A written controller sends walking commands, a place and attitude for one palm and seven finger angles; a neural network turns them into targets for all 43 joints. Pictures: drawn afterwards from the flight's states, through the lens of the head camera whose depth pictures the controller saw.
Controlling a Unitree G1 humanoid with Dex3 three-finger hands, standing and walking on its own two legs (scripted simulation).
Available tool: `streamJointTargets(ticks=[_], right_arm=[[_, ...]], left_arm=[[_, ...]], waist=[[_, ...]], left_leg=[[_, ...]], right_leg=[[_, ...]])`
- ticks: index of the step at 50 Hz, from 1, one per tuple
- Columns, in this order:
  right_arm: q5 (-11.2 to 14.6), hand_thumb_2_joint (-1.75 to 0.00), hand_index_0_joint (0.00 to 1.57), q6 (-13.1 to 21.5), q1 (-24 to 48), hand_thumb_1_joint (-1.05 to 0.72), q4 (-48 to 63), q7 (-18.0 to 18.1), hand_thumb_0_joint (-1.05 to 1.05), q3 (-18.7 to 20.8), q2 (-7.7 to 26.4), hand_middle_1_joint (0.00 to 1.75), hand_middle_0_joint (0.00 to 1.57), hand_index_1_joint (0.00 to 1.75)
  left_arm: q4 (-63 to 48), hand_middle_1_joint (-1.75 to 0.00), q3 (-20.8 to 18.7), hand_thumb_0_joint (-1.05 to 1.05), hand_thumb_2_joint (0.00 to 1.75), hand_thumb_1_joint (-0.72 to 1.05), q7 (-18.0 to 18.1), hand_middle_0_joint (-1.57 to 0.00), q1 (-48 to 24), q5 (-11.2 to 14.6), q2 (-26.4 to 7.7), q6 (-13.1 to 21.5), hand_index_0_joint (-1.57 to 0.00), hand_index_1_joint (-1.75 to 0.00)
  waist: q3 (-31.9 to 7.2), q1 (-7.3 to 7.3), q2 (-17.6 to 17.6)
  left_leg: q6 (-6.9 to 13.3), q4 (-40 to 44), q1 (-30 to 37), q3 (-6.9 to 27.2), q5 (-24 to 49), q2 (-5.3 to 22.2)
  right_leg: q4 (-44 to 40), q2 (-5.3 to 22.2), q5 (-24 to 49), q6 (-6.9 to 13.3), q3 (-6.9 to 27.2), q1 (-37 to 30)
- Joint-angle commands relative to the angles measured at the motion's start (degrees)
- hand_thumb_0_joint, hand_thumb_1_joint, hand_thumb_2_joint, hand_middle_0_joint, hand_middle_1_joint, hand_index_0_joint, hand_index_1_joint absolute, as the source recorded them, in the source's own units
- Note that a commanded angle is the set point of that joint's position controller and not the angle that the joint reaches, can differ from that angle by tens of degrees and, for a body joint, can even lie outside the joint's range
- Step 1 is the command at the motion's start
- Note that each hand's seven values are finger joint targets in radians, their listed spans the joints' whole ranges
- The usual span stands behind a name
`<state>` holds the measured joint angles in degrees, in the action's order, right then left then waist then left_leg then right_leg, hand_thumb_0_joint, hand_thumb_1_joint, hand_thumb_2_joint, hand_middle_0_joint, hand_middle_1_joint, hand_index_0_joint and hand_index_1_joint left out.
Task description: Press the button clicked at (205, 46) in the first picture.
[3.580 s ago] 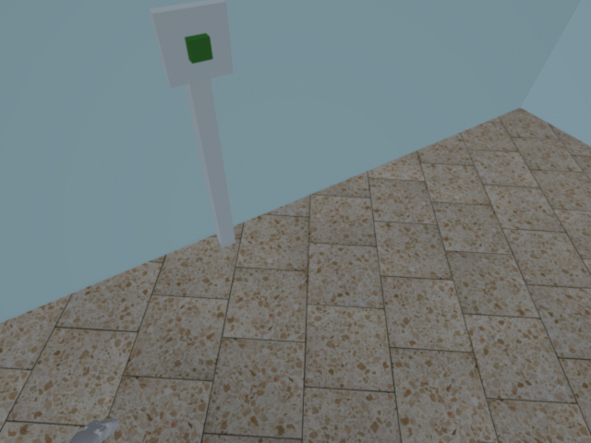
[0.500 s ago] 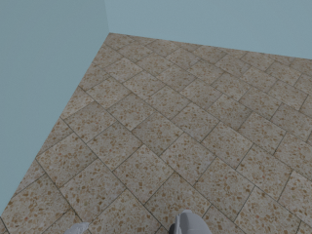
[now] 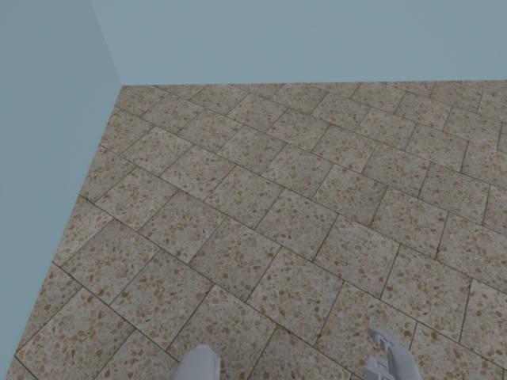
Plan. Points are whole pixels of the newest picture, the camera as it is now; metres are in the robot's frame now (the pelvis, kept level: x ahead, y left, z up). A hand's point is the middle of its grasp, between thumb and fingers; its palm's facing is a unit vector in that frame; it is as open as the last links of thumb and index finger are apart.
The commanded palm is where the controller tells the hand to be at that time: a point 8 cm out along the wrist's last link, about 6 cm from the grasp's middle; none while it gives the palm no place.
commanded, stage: walk to a spot facing it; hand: left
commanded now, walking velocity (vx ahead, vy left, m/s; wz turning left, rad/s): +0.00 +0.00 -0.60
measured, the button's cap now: out of the picture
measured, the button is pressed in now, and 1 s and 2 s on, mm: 0 0 0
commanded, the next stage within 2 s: turn to face it in 0.04 s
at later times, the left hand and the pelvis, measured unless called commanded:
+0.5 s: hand (154, 359) +0.16 +0.20 -0.16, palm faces -0.07 -0.97 -0.22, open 7.4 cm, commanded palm none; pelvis +0.04 +0.03 +0.00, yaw -3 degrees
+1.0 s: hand out of the picture +0.00 +0.28 -0.19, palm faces +0.29 -0.92 -0.25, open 7.4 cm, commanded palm none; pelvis +0.01 +0.06 -0.01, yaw +15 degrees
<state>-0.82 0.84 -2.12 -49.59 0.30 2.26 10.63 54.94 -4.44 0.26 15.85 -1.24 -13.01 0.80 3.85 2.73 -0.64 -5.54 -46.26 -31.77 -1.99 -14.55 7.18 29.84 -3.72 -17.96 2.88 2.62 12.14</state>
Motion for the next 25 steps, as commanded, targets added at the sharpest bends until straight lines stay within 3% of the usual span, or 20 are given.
streamJointTargets(ticks=[1, 2, 3, 4, 5, 6, 8, 10, 12, 14, 18, 21, 23, 24, 25], right_arm=[[0.3, -0.90, 0.20, 0.6, -4.9, -0.90, 2.7, 0.9, 0.00, 1.4, 5.5, 0.30, 0.20, 0.30], [0.1, -0.90, 0.20, 0.8, -8.6, -0.90, 1.6, 1.2, 0.00, 1.7, 6.8, 0.30, 0.20, 0.30], [-0.5, -0.90, 0.20, 1.3, -12.9, -0.90, 0.8, 1.5, 0.00, 2.3, 10.8, 0.30, 0.20, 0.30], [-0.8, -0.90, 0.20, 1.2, -15.5, -0.90, 0.4, 1.3, 0.00, 3.2, 16.0, 0.30, 0.20, 0.30], [-0.3, -0.90, 0.20, 0.3, -15.6, -0.90, 1.2, 1.2, 0.00, 2.7, 15.7, 0.30, 0.20, 0.30], [-0.4, -0.90, 0.20, 0.1, -10.9, -0.90, 2.3, 1.2, 0.00, 2.1, 12.8, 0.30, 0.20, 0.30], [-0.8, -0.90, 0.20, 0.3, -7.2, -0.90, 3.1, 1.4, 0.00, 1.1, 9.8, 0.30, 0.20, 0.30], [-0.9, -0.90, 0.20, 0.5, -7.0, -0.90, 1.9, 1.3, 0.00, 0.7, 8.1, 0.30, 0.20, 0.30], [-0.7, -0.90, 0.20, 1.0, -8.4, -0.90, 0.1, 1.2, 0.00, 0.5, 7.5, 0.30, 0.20, 0.30], [-0.4, -0.90, 0.20, 1.2, -10.8, -0.90, -2.0, 1.0, 0.00, 0.6, 7.6, 0.30, 0.20, 0.30], [-0.6, -0.90, 0.20, 0.2, -14.3, -0.90, -4.9, 0.7, 0.00, 1.7, 8.8, 0.30, 0.20, 0.30], [-0.4, -0.90, 0.20, -0.6, -15.2, -0.90, -6.0, 0.5, 0.00, 2.5, 9.6, 0.30, 0.20, 0.30], [-0.1, -0.90, 0.20, -1.1, -14.4, -0.90, -5.5, 0.2, 0.00, 2.8, 9.1, 0.30, 0.20, 0.30], [0.3, -0.90, 0.20, -1.2, -14.4, -0.90, -5.1, -0.2, 0.00, 2.7, 7.3, 0.30, 0.20, 0.30], [0.5, -0.90, 0.20, -1.5, -13.7, -0.90, -3.8, -0.6, 0.00, 2.0, 3.8, 0.30, 0.20, 0.30]], left_arm=[[-4.7, -0.30, -2.7, 0.00, 0.90, 0.90, 0.8, -0.20, 0.4, 0.0, -9.6, 0.1, -0.20, -0.30], [-5.2, -0.30, -2.5, 0.00, 0.90, 0.90, 0.9, -0.20, -0.8, 0.3, -9.4, -0.2, -0.20, -0.30], [-6.0, -0.30, -2.2, 0.00, 0.90, 0.90, 0.9, -0.20, -0.2, 1.0, -7.1, -0.4, -0.20, -0.30], [-6.2, -0.30, -1.5, 0.00, 0.90, 0.90, 0.2, -0.20, 4.1, 1.5, -3.8, -0.6, -0.20, -0.30], [-5.5, -0.30, -1.6, 0.00, 0.90, 0.90, 0.5, -0.20, 5.1, 0.7, -5.5, -0.8, -0.20, -0.30], [-5.0, -0.30, -2.0, 0.00, 0.90, 0.90, 0.5, -0.20, 5.2, 0.4, -5.9, -1.5, -0.20, -0.30], [-4.9, -0.30, -2.2, 0.00, 0.90, 0.90, -0.4, -0.20, 1.5, -0.2, -5.6, -1.7, -0.20, -0.30], [-3.8, -0.30, -1.3, 0.00, 0.90, 0.90, -0.7, -0.20, 2.5, -0.1, -3.1, -2.1, -0.20, -0.30], [-2.3, -0.30, -0.3, 0.00, 0.90, 0.90, -0.4, -0.20, 3.8, 0.2, -1.2, -2.1, -0.20, -0.30], [-1.5, -0.30, 0.8, 0.00, 0.90, 0.90, 0.0, -0.20, 3.0, 0.2, -0.5, -1.8, -0.20, -0.30], [-1.9, -0.30, 1.4, 0.00, 0.90, 0.90, 0.6, -0.20, -1.9, 0.5, 0.1, -1.5, -0.20, -0.30], [-1.5, -0.30, 0.9, 0.00, 0.90, 0.90, 1.0, -0.20, -1.8, 0.7, -1.1, -1.5, -0.20, -0.30], [-1.0, -0.30, 0.4, 0.00, 0.90, 0.90, 1.4, -0.20, 0.6, 0.9, -1.9, -1.1, -0.20, -0.30], [-0.7, -0.30, -0.2, 0.00, 0.90, 0.90, 1.7, -0.20, 1.4, 0.7, -4.1, -0.8, -0.20, -0.30], [-0.9, -0.30, -1.1, 0.00, 0.90, 0.90, 2.2, -0.20, 2.0, 0.0, -8.3, -0.7, -0.20, -0.30]], waist=[[-7.7, -1.80, 9.0], [-9.5, -3.75, 7.5], [-13.2, -5.22, -0.9], [-17.6, -4.61, -17.2], [-16.7, -4.88, -13.8], [-12.3, -2.93, -12.2], [-5.2, -2.84, -11.7], [-4.5, -2.08, -10.4], [-6.4, -1.76, -10.4], [-7.6, -2.40, -10.0], [-8.2, -4.23, -10.1], [-7.7, -3.56, -10.1], [-9.0, -1.84, -7.6], [-9.0, -1.43, -2.4], [-7.4, -0.91, 11.0]], left_leg=[[0.8, 11.5, 11.7, -1.8, 1.4, -3.7], [1.0, 19.1, 18.9, -2.0, 7.1, -3.2], [3.3, 23.9, 30.8, 4.2, 19.5, 4.6], [10.2, 21.3, 42.3, 18.5, 40.1, 21.7], [13.8, 22.2, 35.9, 17.5, 39.0, 24.2], [13.1, 25.5, 28.9, 13.3, 27.1, 21.8], [12.4, 28.2, 21.1, 9.5, 18.8, 15.6], [12.3, 28.4, 17.9, 3.9, 20.8, 11.2], [12.5, 28.8, 18.0, 1.7, 21.6, 8.9], [13.0, 29.7, 20.3, 2.9, 20.3, 7.9], [14.3, 28.8, 23.1, 8.2, 21.5, 9.0], [13.9, 27.1, 21.6, 10.9, 22.4, 8.4], [11.1, 23.9, 17.5, 9.9, 18.8, 5.7], [8.3, 20.4, 10.3, 7.4, 12.4, 3.1], [4.4, 11.8, -0.2, -0.7, -1.3, -4.2]], right_leg=[[1.0, 12.6, 40.5, 5.3, 13.4, -3.0], [4.8, 10.8, 36.1, 3.3, 12.3, -0.9], [13.0, 5.6, 21.7, 0.1, 8.7, 6.5], [29.2, -0.5, -16.9, -3.9, 0.4, 19.6], [39.3, 2.0, -22.0, -4.5, 0.8, 18.4], [42.2, 4.0, -18.3, -5.2, 1.0, 18.9], [42.9, 5.6, -12.0, -5.6, -0.6, 19.3], [38.4, 6.2, -8.0, -5.6, -2.3, 15.5], [31.0, 6.2, -6.5, -5.5, -3.6, 11.3], [22.3, 6.8, -5.4, -5.4, -4.9, 9.2], [10.3, 6.2, -6.6, -5.5, -6.5, 6.7], [4.5, 5.7, -3.6, -5.2, -7.1, 3.9], [-6.7, 6.7, 4.6, -4.7, -6.8, -3.4], [-10.6, 11.7, 6.7, -2.9, -2.6, -10.2], [-13.5, 23.3, 8.8, 1.1, 6.5, -14.3]])
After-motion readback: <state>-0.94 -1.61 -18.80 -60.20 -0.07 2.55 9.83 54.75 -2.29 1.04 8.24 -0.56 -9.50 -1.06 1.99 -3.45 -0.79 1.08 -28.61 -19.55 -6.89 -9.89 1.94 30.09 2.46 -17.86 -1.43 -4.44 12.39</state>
